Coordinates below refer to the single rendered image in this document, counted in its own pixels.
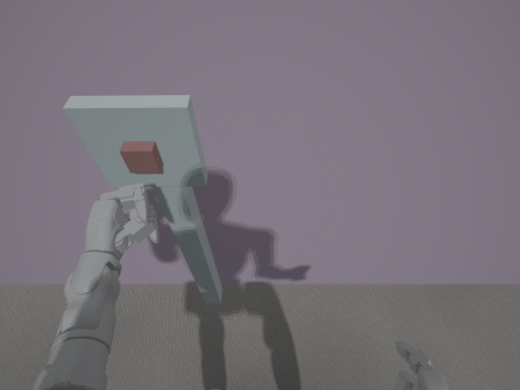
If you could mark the button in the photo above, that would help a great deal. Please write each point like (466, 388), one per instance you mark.
(141, 156)

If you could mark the robot left hand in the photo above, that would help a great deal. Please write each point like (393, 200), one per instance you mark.
(107, 220)

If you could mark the robot right hand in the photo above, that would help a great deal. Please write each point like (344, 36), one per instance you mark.
(420, 364)

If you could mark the left robot forearm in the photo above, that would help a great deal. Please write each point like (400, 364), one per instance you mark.
(79, 354)

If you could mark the panel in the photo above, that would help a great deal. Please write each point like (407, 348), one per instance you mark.
(105, 122)

